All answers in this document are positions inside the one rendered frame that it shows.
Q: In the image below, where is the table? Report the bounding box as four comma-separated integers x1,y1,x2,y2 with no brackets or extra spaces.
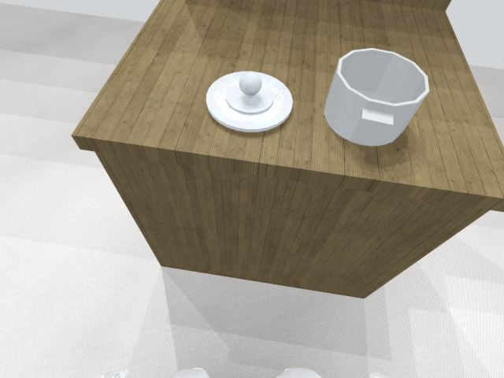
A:
71,0,504,298

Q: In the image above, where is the pot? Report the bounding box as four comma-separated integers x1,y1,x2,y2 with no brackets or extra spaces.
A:
324,48,429,146

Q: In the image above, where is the lid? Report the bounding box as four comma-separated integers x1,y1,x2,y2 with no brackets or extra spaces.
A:
206,72,293,132

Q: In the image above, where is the knob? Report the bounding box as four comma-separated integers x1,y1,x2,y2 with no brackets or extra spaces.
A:
239,71,262,95

